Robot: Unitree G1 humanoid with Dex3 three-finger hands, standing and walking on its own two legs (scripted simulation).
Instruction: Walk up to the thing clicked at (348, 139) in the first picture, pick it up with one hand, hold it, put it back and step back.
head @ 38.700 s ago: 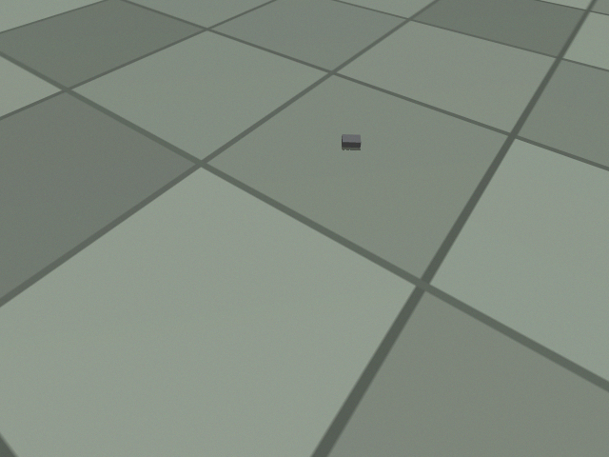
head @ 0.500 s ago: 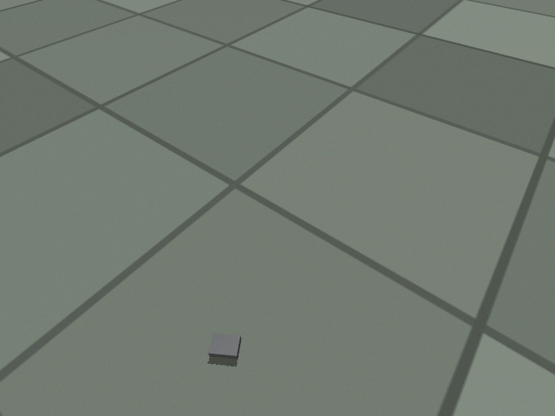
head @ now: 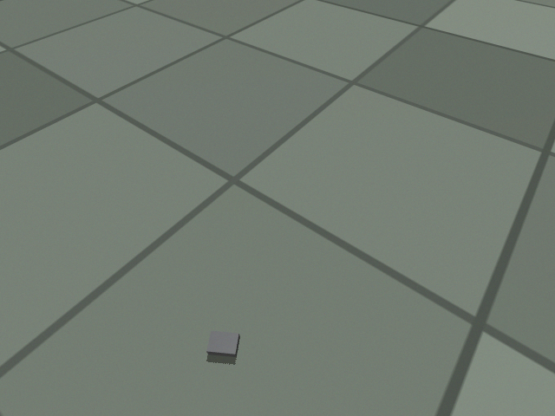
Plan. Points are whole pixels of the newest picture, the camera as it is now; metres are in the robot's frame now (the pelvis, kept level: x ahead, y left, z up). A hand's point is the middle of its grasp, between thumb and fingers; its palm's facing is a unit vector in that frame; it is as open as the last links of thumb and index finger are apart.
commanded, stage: stand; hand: left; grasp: from above
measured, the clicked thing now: (223, 343) +0.47 +0.22 -0.76
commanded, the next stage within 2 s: step back in 0.52 s
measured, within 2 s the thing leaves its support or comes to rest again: neither
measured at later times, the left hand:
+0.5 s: hand out of the picture +0.08 +0.25 -0.16, palm faces -0.01 -0.94 -0.35, open 7.4 cm
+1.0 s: hand out of the picture +0.08 +0.32 -0.18, palm faces -0.02 -0.94 -0.34, open 7.4 cm
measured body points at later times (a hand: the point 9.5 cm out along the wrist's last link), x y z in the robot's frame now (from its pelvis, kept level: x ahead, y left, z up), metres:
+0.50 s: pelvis +0.00 +0.00 +0.00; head +0.01 -0.01 +0.45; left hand +0.08 +0.29 -0.13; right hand +0.07 -0.30 -0.14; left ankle +0.01 +0.14 -0.75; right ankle -0.01 -0.12 -0.75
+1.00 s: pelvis -0.07 +0.07 -0.01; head +0.02 +0.10 +0.43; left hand +0.08 +0.37 -0.16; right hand -0.01 -0.25 -0.12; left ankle -0.06 +0.14 -0.75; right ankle -0.08 -0.09 -0.68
